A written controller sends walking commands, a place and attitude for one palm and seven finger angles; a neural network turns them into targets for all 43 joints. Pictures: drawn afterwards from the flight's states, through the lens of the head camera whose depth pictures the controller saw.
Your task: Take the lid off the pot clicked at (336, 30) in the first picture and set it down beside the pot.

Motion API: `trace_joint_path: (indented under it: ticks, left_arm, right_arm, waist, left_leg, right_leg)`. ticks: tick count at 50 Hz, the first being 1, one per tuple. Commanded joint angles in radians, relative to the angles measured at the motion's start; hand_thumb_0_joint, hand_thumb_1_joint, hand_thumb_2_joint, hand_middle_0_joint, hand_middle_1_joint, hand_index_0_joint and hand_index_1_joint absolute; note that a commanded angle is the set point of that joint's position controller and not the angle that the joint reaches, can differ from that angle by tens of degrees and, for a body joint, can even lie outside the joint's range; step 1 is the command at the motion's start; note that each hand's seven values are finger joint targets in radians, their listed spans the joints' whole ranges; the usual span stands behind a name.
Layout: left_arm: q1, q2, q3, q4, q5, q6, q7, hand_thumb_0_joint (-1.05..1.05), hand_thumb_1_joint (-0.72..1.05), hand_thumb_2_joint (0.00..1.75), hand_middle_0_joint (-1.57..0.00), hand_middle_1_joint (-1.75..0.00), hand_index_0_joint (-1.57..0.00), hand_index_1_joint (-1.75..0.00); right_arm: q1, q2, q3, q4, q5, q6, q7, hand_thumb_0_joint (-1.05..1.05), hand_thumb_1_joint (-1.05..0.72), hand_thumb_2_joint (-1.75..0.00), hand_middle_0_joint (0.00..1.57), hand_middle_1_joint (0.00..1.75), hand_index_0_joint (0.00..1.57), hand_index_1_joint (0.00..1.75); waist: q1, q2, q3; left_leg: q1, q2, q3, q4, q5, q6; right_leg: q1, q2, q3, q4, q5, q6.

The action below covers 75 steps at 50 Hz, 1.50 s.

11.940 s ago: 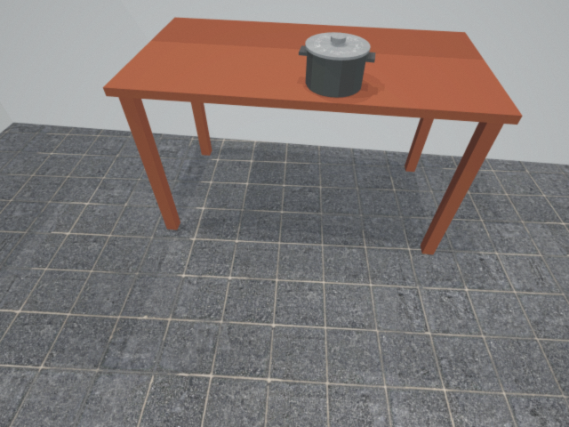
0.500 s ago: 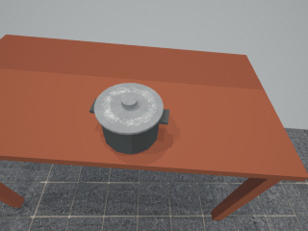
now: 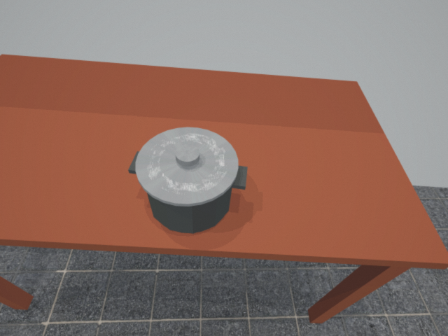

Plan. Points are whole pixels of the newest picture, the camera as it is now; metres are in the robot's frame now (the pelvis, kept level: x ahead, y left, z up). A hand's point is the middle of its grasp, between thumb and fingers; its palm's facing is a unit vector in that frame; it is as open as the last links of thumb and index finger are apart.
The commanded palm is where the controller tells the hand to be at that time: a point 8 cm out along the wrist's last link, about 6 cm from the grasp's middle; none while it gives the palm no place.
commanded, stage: look again from close up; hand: left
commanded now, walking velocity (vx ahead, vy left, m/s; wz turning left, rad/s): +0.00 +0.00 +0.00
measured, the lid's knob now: (187, 155) +0.41 +0.10 +0.09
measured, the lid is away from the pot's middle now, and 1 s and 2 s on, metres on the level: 0.00 0.00 0.00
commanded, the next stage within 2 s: shuffle to correct the standing spot in 0.22 s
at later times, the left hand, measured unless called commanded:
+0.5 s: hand out of the picture -0.03 +0.16 -0.19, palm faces +0.01 -0.99 -0.13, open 7.4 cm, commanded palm none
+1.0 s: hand out of the picture -0.06 +0.15 -0.19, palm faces +0.01 -0.99 -0.16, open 7.4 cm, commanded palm none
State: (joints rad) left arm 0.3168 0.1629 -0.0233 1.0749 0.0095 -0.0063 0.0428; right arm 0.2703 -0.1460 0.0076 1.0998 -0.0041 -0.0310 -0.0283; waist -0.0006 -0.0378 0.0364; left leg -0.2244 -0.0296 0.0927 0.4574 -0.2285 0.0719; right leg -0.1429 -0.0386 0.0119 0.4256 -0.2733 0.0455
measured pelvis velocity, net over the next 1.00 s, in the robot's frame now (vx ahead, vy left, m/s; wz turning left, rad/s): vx -0.04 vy -0.02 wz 0.00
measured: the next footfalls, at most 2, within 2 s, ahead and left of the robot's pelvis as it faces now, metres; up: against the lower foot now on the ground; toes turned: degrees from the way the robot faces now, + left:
none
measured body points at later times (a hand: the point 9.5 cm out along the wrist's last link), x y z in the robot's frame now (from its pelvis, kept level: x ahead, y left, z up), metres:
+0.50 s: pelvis +0.00 +0.01 +0.00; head +0.02 +0.03 +0.45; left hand -0.03 +0.21 -0.17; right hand -0.02 -0.21 -0.15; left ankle +0.01 +0.07 -0.74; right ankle -0.03 -0.15 -0.74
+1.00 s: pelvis -0.04 -0.02 -0.01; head -0.04 +0.00 +0.44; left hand -0.06 +0.20 -0.17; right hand -0.02 -0.25 -0.15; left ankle +0.01 +0.07 -0.74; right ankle -0.03 -0.15 -0.74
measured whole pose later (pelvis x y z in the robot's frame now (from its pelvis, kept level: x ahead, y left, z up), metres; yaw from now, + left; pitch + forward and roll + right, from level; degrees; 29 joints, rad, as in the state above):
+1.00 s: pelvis -0.04 -0.02 -0.01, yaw +0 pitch -1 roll -2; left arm 0.37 0.16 -0.02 1.06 0.01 0.01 0.04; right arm 0.27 -0.15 -0.03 1.06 -0.01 0.01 -0.02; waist 0.00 -0.02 0.01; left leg -0.33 0.03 0.07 0.56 -0.24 0.04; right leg -0.23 0.01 -0.01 0.48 -0.24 0.01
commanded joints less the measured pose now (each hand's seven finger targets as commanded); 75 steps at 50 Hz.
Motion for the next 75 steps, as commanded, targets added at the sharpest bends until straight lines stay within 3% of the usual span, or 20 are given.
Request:
trace_joint_path:
  ticks: [1,16,23,32,37,38,41,45,50,54,55,56,57,58,59,61,63,67,71,75]
  left_arm:
    - [0.092,0.072,0.009,-0.015,0.003,-0.013,0.004,0.00,0.90,0.90,-0.20,-0.30,-0.20,-0.30]
    - [0.118,0.047,0.006,0.015,0.002,-0.013,0.006,0.00,0.90,0.90,-0.20,-0.30,-0.20,-0.30]
    - [0.123,0.054,0.015,0.002,-0.002,0.003,0.011,0.00,0.90,0.90,-0.20,-0.30,-0.20,-0.30]
    - [0.121,0.064,0.029,-0.030,0.010,0.026,0.009,0.00,0.90,0.90,-0.20,-0.30,-0.20,-0.30]
    - [0.120,0.077,0.034,-0.050,0.015,0.033,0.006,0.00,0.90,0.90,-0.20,-0.30,-0.20,-0.30]
    - [0.125,0.081,0.034,-0.051,0.016,0.032,0.004,0.00,0.90,0.90,-0.20,-0.30,-0.20,-0.30]
    - [0.122,0.076,0.024,-0.053,0.016,0.017,0.005,0.00,0.90,0.90,-0.20,-0.30,-0.20,-0.30]
    - [0.080,0.106,0.019,-0.063,0.014,0.003,0.002,0.00,0.90,0.90,-0.20,-0.30,-0.20,-0.30]
    - [0.092,0.091,0.010,-0.049,0.005,-0.013,0.000,0.00,0.90,0.90,-0.20,-0.30,-0.20,-0.30]
    - [0.113,0.071,0.007,-0.038,0.007,-0.009,0.001,0.00,0.90,0.90,-0.20,-0.30,-0.20,-0.30]
    - [0.174,0.106,0.023,-0.005,0.024,-0.025,0.029,0.00,0.90,0.90,-0.20,-0.30,-0.20,-0.30]
    - [0.073,0.160,0.026,-0.065,0.014,-0.032,0.018,0.00,0.90,0.90,-0.20,-0.30,-0.20,-0.30]
    - [0.022,0.156,0.034,-0.085,0.012,-0.031,0.012,0.00,0.90,0.90,-0.20,-0.30,-0.20,-0.30]
    - [0.013,0.152,0.042,-0.088,0.009,-0.027,0.006,0.00,0.90,0.90,-0.20,-0.30,-0.20,-0.30]
    - [0.034,0.117,0.041,-0.091,0.008,-0.022,0.007,0.00,0.90,0.90,-0.20,-0.30,-0.20,-0.30]
    - [0.106,0.057,0.031,-0.070,0.012,-0.014,0.006,0.00,0.90,0.90,-0.20,-0.30,-0.20,-0.30]
    - [0.128,0.040,0.026,-0.053,0.013,-0.013,0.002,0.00,0.90,0.90,-0.20,-0.30,-0.20,-0.30]
    - [0.106,0.036,0.021,-0.059,0.010,-0.022,0.008,0.00,0.90,0.90,-0.20,-0.30,-0.20,-0.30]
    - [0.093,0.054,0.027,-0.069,0.004,-0.021,0.015,0.00,0.90,0.90,-0.20,-0.30,-0.20,-0.30]
    - [0.088,0.071,0.033,-0.073,0.002,-0.011,0.018,0.00,0.90,0.90,-0.20,-0.30,-0.20,-0.30]
  right_arm:
    - [0.066,-0.095,-0.016,-0.025,0.006,-0.019,0.000,0.00,-0.90,-0.90,0.20,0.30,0.20,0.30]
    - [0.099,-0.069,-0.013,0.008,0.007,-0.018,-0.004,0.00,-0.90,-0.90,0.20,0.30,0.20,0.30]
    - [0.071,-0.074,-0.027,-0.001,0.015,-0.011,-0.014,0.00,-0.90,-0.90,0.20,0.30,0.20,0.30]
    - [0.025,-0.094,-0.058,-0.047,0.011,0.010,-0.012,0.00,-0.90,-0.90,0.20,0.30,0.20,0.30]
    - [0.001,-0.110,-0.074,-0.078,0.006,0.024,-0.005,0.00,-0.90,-0.90,0.20,0.30,0.20,0.30]
    - [-0.003,-0.110,-0.076,-0.084,0.006,0.026,-0.003,0.00,-0.90,-0.90,0.20,0.30,0.20,0.30]
    - [-0.002,-0.088,-0.067,-0.089,0.000,0.031,0.007,0.00,-0.90,-0.90,0.20,0.30,0.20,0.30]
    - [0.056,-0.050,-0.050,-0.074,-0.007,0.041,0.017,0.00,-0.90,-0.90,0.20,0.30,0.20,0.30]
    - [0.092,-0.042,-0.030,-0.054,-0.006,0.022,0.015,0.00,-0.90,-0.90,0.20,0.30,0.20,0.30]
    - [0.105,-0.052,-0.026,-0.047,-0.004,0.015,0.011,0.00,-0.90,-0.90,0.20,0.30,0.20,0.30]
    - [-0.049,-0.116,-0.031,-0.122,-0.009,0.023,0.015,0.00,-0.90,-0.90,0.20,0.30,0.20,0.30]
    - [0.034,-0.063,-0.027,-0.144,-0.013,0.030,0.024,0.00,-0.90,-0.90,0.20,0.30,0.20,0.30]
    - [0.083,-0.064,-0.031,-0.126,-0.018,0.028,0.025,0.00,-0.90,-0.90,0.20,0.30,0.20,0.30]
    - [0.119,-0.072,-0.033,-0.123,-0.018,0.024,0.025,0.00,-0.90,-0.90,0.20,0.30,0.20,0.30]
    - [0.125,-0.095,-0.037,-0.136,-0.017,0.021,0.020,0.00,-0.90,-0.90,0.20,0.30,0.20,0.30]
    - [0.079,-0.125,-0.043,-0.147,-0.014,0.016,0.016,0.00,-0.90,-0.90,0.20,0.30,0.20,0.30]
    - [0.054,-0.123,-0.039,-0.151,-0.011,0.009,0.013,0.00,-0.90,-0.90,0.20,0.30,0.20,0.30]
    - [0.088,-0.094,-0.028,-0.127,-0.007,-0.002,0.011,0.00,-0.90,-0.90,0.20,0.30,0.20,0.30]
    - [0.112,-0.100,-0.024,-0.100,-0.007,-0.014,0.004,0.00,-0.90,-0.90,0.20,0.30,0.20,0.30]
    - [0.099,-0.115,-0.022,-0.095,-0.007,-0.016,-0.001,0.00,-0.90,-0.90,0.20,0.30,0.20,0.30]
  waist:
    - [0.006,0.042,0.008]
    - [0.007,0.038,0.033]
    - [0.009,0.024,0.026]
    - [0.007,0.108,-0.002]
    - [0.006,0.103,-0.001]
    - [0.010,0.069,-0.003]
    - [0.005,0.050,0.000]
    - [-0.020,-0.047,0.073]
    - [-0.011,0.001,0.088]
    - [0.004,0.051,0.127]
    - [0.042,0.082,0.115]
    - [-0.041,0.079,0.027]
    - [-0.062,0.140,0.032]
    - [-0.055,0.173,-0.030]
    - [-0.047,0.191,-0.015]
    - [0.001,0.176,0.001]
    - [0.029,0.094,0.015]
    - [0.012,-0.014,0.042]
    - [0.000,-0.001,-0.008]
    - [0.003,0.046,-0.025]
  left_leg:
    - [0.049,0.151,-0.163,-0.112,0.152,-0.010]
    - [0.037,0.151,-0.171,-0.132,0.085,-0.004]
    - [0.056,0.191,-0.183,-0.101,0.291,0.002]
    - [0.001,0.232,-0.228,-0.125,0.102,0.020]
    - [-0.071,0.237,-0.232,-0.116,-0.047,0.020]
    - [-0.091,0.239,-0.231,-0.109,-0.073,0.021]
    - [-0.109,0.166,-0.183,-0.074,-0.268,-0.018]
    - [-0.060,0.092,-0.099,0.041,-0.237,-0.050]
    - [-0.052,0.107,-0.109,-0.005,-0.136,-0.047]
    - [-0.108,0.129,-0.154,-0.080,-0.195,-0.036]
    - [-0.109,0.074,-0.085,0.128,-0.132,-0.088]
    - [-0.054,0.055,-0.081,0.158,-0.154,-0.079]
    - [-0.015,0.064,-0.090,0.119,-0.130,-0.066]
    - [-0.013,0.087,-0.138,0.054,-0.152,-0.049]
    - [-0.087,0.121,-0.206,-0.017,-0.229,-0.029]
    - [-0.195,0.181,-0.323,-0.163,-0.340,0.012]
    - [-0.217,0.177,-0.322,-0.179,-0.314,0.023]
    - [-0.132,0.142,-0.251,-0.110,-0.098,0.006]
    - [-0.013,0.138,-0.216,-0.055,0.210,-0.001]
    - [0.030,0.148,-0.217,-0.057,0.320,-0.003]
  right_leg:
    - [-0.058,-0.070,0.046,-0.063,0.125,-0.064]
    - [-0.067,-0.069,0.042,-0.073,0.092,-0.060]
    - [-0.083,-0.064,0.035,-0.047,0.136,-0.041]
    - [-0.131,-0.039,0.012,0.019,0.053,-0.034]
    - [-0.141,-0.029,0.012,0.048,0.042,-0.041]
    - [-0.127,-0.028,0.010,0.046,0.043,-0.043]
    - [-0.147,-0.047,0.085,-0.042,-0.066,-0.058]
    - [-0.302,-0.091,0.182,-0.201,-0.397,-0.092]
    - [-0.252,-0.070,0.133,-0.155,-0.233,-0.098]
    - [-0.224,-0.049,0.095,-0.118,-0.196,-0.090]
    - [-0.211,-0.089,0.144,-0.136,-0.020,-0.097]
    - [-0.270,-0.143,0.197,-0.154,-0.290,-0.134]
    - [-0.324,-0.127,0.153,-0.109,-0.330,-0.144]
    - [-0.274,-0.075,0.081,-0.025,-0.272,-0.129]
    - [-0.239,-0.021,0.029,0.047,-0.240,-0.113]
    - [-0.139,0.028,-0.038,0.140,-0.136,-0.094]
    - [-0.099,0.018,-0.034,0.124,-0.082,-0.092]
    - [-0.118,-0.022,0.027,0.048,-0.002,-0.100]
    - [-0.102,-0.036,0.034,0.055,0.091,-0.093]
    - [-0.079,-0.038,0.017,0.060,0.087,-0.080]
